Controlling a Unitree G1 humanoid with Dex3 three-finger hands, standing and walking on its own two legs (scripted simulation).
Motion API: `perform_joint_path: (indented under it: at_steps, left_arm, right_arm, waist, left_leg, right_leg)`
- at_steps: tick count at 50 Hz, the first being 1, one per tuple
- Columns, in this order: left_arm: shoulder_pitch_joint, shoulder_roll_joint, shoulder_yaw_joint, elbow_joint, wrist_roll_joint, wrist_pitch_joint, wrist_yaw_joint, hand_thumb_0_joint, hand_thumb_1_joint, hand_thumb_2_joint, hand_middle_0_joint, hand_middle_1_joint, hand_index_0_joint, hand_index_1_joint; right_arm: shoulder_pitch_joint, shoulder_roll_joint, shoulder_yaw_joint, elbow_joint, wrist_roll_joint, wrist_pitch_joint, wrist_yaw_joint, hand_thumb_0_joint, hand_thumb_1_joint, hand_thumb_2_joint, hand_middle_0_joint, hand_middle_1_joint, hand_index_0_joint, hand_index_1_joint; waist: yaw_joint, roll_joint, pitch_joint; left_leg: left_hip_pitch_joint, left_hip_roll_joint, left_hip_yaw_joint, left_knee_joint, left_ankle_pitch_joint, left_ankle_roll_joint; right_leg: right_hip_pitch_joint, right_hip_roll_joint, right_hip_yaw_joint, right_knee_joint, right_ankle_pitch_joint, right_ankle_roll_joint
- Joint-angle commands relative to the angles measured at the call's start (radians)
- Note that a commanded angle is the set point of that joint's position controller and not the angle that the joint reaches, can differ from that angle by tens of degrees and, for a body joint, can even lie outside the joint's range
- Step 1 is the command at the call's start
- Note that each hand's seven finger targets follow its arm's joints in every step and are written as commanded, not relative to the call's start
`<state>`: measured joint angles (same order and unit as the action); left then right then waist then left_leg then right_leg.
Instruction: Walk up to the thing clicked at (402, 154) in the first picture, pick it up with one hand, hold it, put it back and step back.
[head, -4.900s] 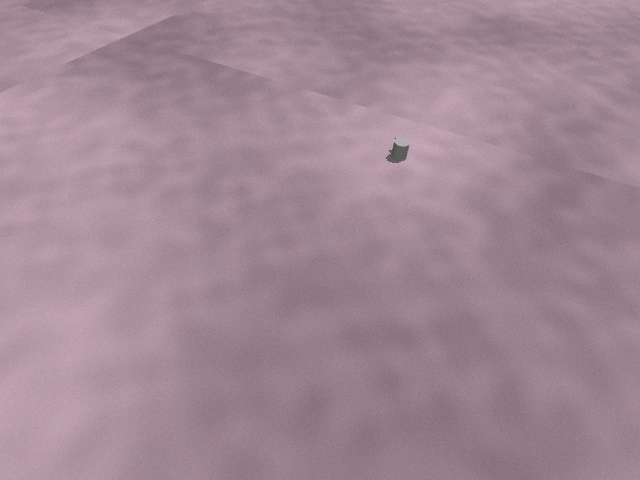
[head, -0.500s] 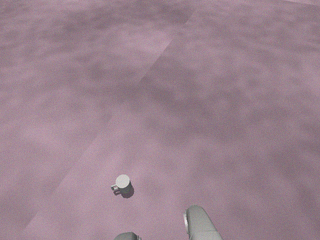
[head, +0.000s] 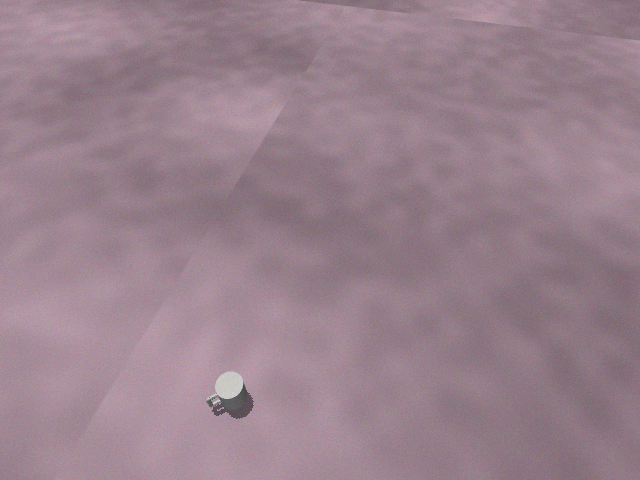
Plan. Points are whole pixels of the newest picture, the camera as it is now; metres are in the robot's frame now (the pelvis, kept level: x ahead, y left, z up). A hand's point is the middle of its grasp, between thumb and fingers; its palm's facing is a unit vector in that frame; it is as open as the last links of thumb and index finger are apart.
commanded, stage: walk up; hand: left
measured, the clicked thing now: (226, 393) +0.49 +0.26 -0.70
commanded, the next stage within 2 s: stand in 1.64 s
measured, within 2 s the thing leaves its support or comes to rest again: neither
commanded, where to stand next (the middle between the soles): +0.13 +0.00 m, yaw +4 degrees
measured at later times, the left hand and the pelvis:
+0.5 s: hand out of the picture +0.09 +0.28 -0.15, palm faces +0.00 -0.93 -0.36, open 7.4 cm; pelvis +0.02 +0.01 +0.00, yaw +0 degrees
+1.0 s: hand out of the picture +0.13 +0.26 -0.13, palm faces +0.06 -0.94 -0.33, open 7.4 cm; pelvis +0.01 +0.00 +0.01, yaw +2 degrees
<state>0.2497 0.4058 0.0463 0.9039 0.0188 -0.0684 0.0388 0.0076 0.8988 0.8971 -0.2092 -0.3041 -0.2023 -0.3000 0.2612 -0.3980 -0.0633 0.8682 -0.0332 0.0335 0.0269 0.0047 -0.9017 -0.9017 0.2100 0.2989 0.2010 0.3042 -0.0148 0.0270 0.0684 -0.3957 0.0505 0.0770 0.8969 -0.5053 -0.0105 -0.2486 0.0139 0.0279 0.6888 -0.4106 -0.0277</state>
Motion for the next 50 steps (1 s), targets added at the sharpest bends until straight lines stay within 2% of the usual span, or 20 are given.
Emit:
perform_joint_path:
  at_steps: [1, 5, 6, 7, 8, 9, 12, 16, 18, 19, 20, 21, 23, 24, 26, 28, 30, 33, 38, 50]
  left_arm:
    - [-0.024, 0.286, 0.064, -0.049, -0.001, -0.018, 0.034, 0.000, 0.900, 0.900, -0.200, -0.300, -0.200, -0.300]
    - [-0.166, 0.224, 0.034, -0.063, 0.005, 0.006, -0.003, 0.000, 0.900, 0.900, -0.200, -0.300, -0.200, -0.300]
    - [-0.145, 0.172, 0.021, -0.061, 0.001, 0.016, -0.006, 0.000, 0.900, 0.900, -0.200, -0.300, -0.200, -0.300]
    - [-0.113, 0.134, 0.014, -0.055, -0.011, 0.023, -0.008, 0.000, 0.900, 0.900, -0.200, -0.300, -0.200, -0.300]
    - [-0.061, 0.180, 0.028, -0.032, -0.009, 0.038, -0.002, 0.000, 0.900, 0.900, -0.200, -0.300, -0.200, -0.300]
    - [-0.057, 0.225, 0.037, 0.000, -0.009, 0.038, -0.002, 0.000, 0.900, 0.900, -0.200, -0.300, -0.200, -0.300]
    - [-0.043, 0.200, 0.048, 0.047, -0.011, 0.037, -0.022, 0.000, 0.900, 0.900, -0.200, -0.300, -0.200, -0.300]
    - [-0.001, 0.173, 0.053, 0.095, -0.012, 0.045, -0.027, 0.000, 0.900, 0.900, -0.200, -0.300, -0.200, -0.300]
    - [-0.074, 0.233, 0.061, 0.071, 0.005, 0.040, -0.026, 0.000, 0.900, 0.900, -0.200, -0.300, -0.200, -0.300]
    - [-0.143, 0.272, 0.059, 0.053, 0.002, 0.042, -0.029, 0.000, 0.900, 0.900, -0.200, -0.300, -0.200, -0.300]
    - [-0.225, 0.275, 0.054, 0.038, 0.001, 0.050, -0.034, 0.000, 0.900, 0.900, -0.200, -0.300, -0.200, -0.300]
    - [-0.253, 0.231, 0.043, 0.032, -0.005, 0.056, -0.037, 0.000, 0.900, 0.900, -0.200, -0.300, -0.200, -0.300]
    - [-0.220, 0.193, 0.037, 0.058, -0.012, 0.058, -0.039, 0.000, 0.900, 0.900, -0.200, -0.300, -0.200, -0.300]
    - [-0.170, 0.192, 0.040, 0.077, -0.011, 0.060, -0.038, 0.000, 0.900, 0.900, -0.200, -0.300, -0.200, -0.300]
    - [-0.154, 0.202, 0.043, 0.101, -0.011, 0.054, -0.037, 0.000, 0.900, 0.900, -0.200, -0.300, -0.200, -0.300]
    - [-0.196, 0.217, 0.047, 0.099, -0.011, 0.054, -0.037, 0.000, 0.900, 0.900, -0.200, -0.300, -0.200, -0.300]
    - [-0.240, 0.209, 0.043, 0.087, -0.013, 0.061, -0.037, 0.000, 0.900, 0.900, -0.200, -0.300, -0.200, -0.300]
    - [-0.239, 0.191, 0.041, 0.098, -0.014, 0.066, -0.037, 0.000, 0.900, 0.900, -0.200, -0.300, -0.200, -0.300]
    - [-0.264, 0.196, 0.049, 0.104, -0.008, 0.072, -0.040, 0.000, 0.900, 0.900, -0.200, -0.300, -0.200, -0.300]
    - [-0.298, 0.179, 0.059, 0.093, -0.005, 0.087, -0.055, 0.000, 0.900, 0.900, -0.200, -0.300, -0.200, -0.300]
  right_arm:
    - [-0.042, -0.186, -0.054, -0.081, 0.021, -0.045, 0.001, 0.000, -0.900, -0.900, 0.200, 0.300, 0.200, 0.300]
    - [0.081, -0.176, -0.054, 0.012, 0.039, -0.077, -0.013, 0.000, -0.900, -0.900, 0.200, 0.300, 0.200, 0.300]
    - [0.097, -0.209, -0.062, 0.024, 0.027, -0.088, -0.025, 0.000, -0.900, -0.900, 0.200, 0.300, 0.200, 0.300]
    - [0.114, -0.279, -0.072, 0.019, 0.012, -0.101, -0.036, 0.000, -0.900, -0.900, 0.200, 0.300, 0.200, 0.300]
    - [0.041, -0.339, -0.079, -0.005, 0.022, -0.106, -0.039, 0.000, -0.900, -0.900, 0.200, 0.300, 0.200, 0.300]
    - [-0.050, -0.364, -0.083, -0.008, 0.027, -0.103, -0.039, 0.000, -0.900, -0.900, 0.200, 0.300, 0.200, 0.300]
    - [-0.105, -0.274, -0.045, -0.003, 0.014, -0.103, -0.044, 0.000, -0.900, -0.900, 0.200, 0.300, 0.200, 0.300]
    - [-0.169, -0.242, -0.015, 0.022, 0.029, -0.085, -0.040, 0.000, -0.900, -0.900, 0.200, 0.300, 0.200, 0.300]
    - [-0.136, -0.182, 0.004, 0.029, 0.041, -0.075, -0.043, 0.000, -0.900, -0.900, 0.200, 0.300, 0.200, 0.300]
    - [-0.121, -0.174, 0.002, 0.044, 0.045, -0.073, -0.049, 0.000, -0.900, -0.900, 0.200, 0.300, 0.200, 0.300]
    - [-0.090, -0.194, -0.009, 0.081, 0.043, -0.074, -0.051, 0.000, -0.900, -0.900, 0.200, 0.300, 0.200, 0.300]
    - [-0.058, -0.204, -0.010, 0.105, 0.038, -0.079, -0.051, 0.000, -0.900, -0.900, 0.200, 0.300, 0.200, 0.300]
    - [-0.086, -0.250, -0.015, 0.120, 0.036, -0.095, -0.052, 0.000, -0.900, -0.900, 0.200, 0.300, 0.200, 0.300]
    - [-0.118, -0.250, -0.008, 0.116, 0.039, -0.097, -0.053, 0.000, -0.900, -0.900, 0.200, 0.300, 0.200, 0.300]
    - [-0.162, -0.220, 0.005, 0.117, 0.040, -0.095, -0.055, 0.000, -0.900, -0.900, 0.200, 0.300, 0.200, 0.300]
    - [-0.147, -0.191, 0.010, 0.127, 0.043, -0.087, -0.057, 0.000, -0.900, -0.900, 0.200, 0.300, 0.200, 0.300]
    - [-0.124, -0.196, 0.007, 0.151, 0.039, -0.082, -0.055, 0.000, -0.900, -0.900, 0.200, 0.300, 0.200, 0.300]
    - [-0.160, -0.210, 0.007, 0.158, 0.035, -0.081, -0.051, 0.000, -0.900, -0.900, 0.200, 0.300, 0.200, 0.300]
    - [-0.171, -0.203, 0.011, 0.172, 0.033, -0.077, -0.053, 0.000, -0.900, -0.900, 0.200, 0.300, 0.200, 0.300]
    - [-0.185, -0.216, 0.012, 0.171, 0.020, -0.080, -0.048, 0.000, -0.900, -0.900, 0.200, 0.300, 0.200, 0.300]
  waist:
    - [0.000, -0.080, 0.025]
    - [-0.080, -0.127, -0.037]
    - [-0.078, -0.042, -0.064]
    - [-0.072, 0.090, -0.090]
    - [-0.026, 0.055, -0.091]
    - [-0.006, 0.054, -0.056]
    - [0.022, 0.066, -0.027]
    - [0.067, 0.148, -0.056]
    - [0.033, 0.003, -0.037]
    - [0.005, -0.082, -0.025]
    - [-0.026, -0.112, -0.036]
    - [-0.047, -0.063, -0.047]
    - [-0.002, 0.027, -0.093]
    - [0.030, 0.009, -0.122]
    - [0.045, -0.048, -0.134]
    - [0.015, -0.092, -0.131]
    - [-0.005, -0.088, -0.138]
    - [0.015, -0.050, -0.143]
    - [0.014, -0.073, -0.142]
    - [0.023, -0.027, -0.101]
  left_leg:
    - [-0.145, 0.038, -0.110, 0.021, 0.008, 0.016]
    - [0.258, -0.039, -0.014, -0.366, 0.297, 0.018]
    - [0.340, 0.025, -0.134, -0.433, 0.325, 0.032]
    - [0.348, 0.215, -0.452, -0.518, 0.298, 0.106]
    - [0.266, 0.355, -0.605, -0.562, 0.148, 0.223]
    - [0.153, 0.384, -0.643, -0.545, 0.081, 0.280]
    - [0.083, 0.210, -0.344, -0.495, 0.161, 0.156]
    - [-0.066, 0.140, -0.220, -0.386, 0.229, 0.092]
    - [-0.092, 0.055, -0.171, -0.294, 0.151, 0.035]
    - [-0.003, -0.009, -0.120, -0.252, 0.065, 0.024]
    - [0.143, -0.014, -0.086, -0.235, 0.091, 0.014]
    - [0.193, 0.016, -0.117, -0.330, 0.145, 0.017]
    - [0.115, 0.122, -0.273, -0.439, 0.305, 0.072]
    - [0.102, 0.151, -0.301, -0.427, 0.366, 0.098]
    - [0.077, 0.098, -0.201, -0.352, 0.473, 0.070]
    - [0.109, 0.025, -0.118, -0.309, 0.443, 0.032]
    - [0.156, 0.019, -0.101, -0.327, 0.386, 0.031]
    - [0.152, 0.049, -0.140, -0.356, 0.434, 0.049]
    - [0.137, 0.027, -0.113, -0.340, 0.448, 0.037]
    - [0.066, 0.045, -0.179, -0.430, 0.336, 0.043]
  right_leg:
    - [0.016, -0.311, 0.345, -0.262, 0.265, -0.240]
    - [-0.194, -0.117, 0.063, -0.041, 0.282, -0.080]
    - [-0.263, -0.070, 0.004, 0.123, 0.274, -0.044]
    - [-0.342, 0.002, -0.005, 0.282, 0.110, 0.003]
    - [-0.315, -0.026, 0.034, 0.283, -0.155, 0.005]
    - [-0.246, -0.078, 0.045, 0.271, -0.170, -0.001]
    - [-0.169, -0.081, 0.018, 0.148, -0.074, -0.018]
    - [0.082, -0.042, -0.040, -0.086, 0.138, -0.022]
    - [0.037, -0.156, 0.177, -0.223, 0.106, -0.060]
    - [-0.097, -0.234, 0.278, -0.294, -0.013, -0.103]
    - [-0.201, -0.258, 0.275, -0.291, -0.021, -0.126]
    - [-0.205, -0.211, 0.185, -0.233, 0.040, -0.088]
    - [-0.053, -0.096, 0.017, -0.065, 0.263, -0.019]
    - [0.006, -0.094, 0.013, -0.055, 0.264, -0.016]
    - [0.077, -0.123, 0.054, -0.130, 0.336, -0.032]
    - [0.042, -0.170, 0.097, -0.177, 0.386, -0.062]
    - [-0.009, -0.186, 0.099, -0.185, 0.329, -0.068]
    - [-0.001, -0.150, 0.054, -0.179, 0.283, -0.044]
    - [0.024, -0.166, 0.061, -0.206, 0.264, -0.053]
    - [0.048, -0.140, 0.035, -0.247, 0.075, -0.040]
